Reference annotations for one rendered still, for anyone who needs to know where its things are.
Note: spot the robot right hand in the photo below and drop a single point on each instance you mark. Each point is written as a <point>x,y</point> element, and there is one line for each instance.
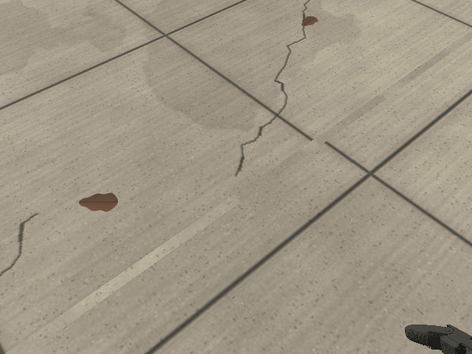
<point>449,339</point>

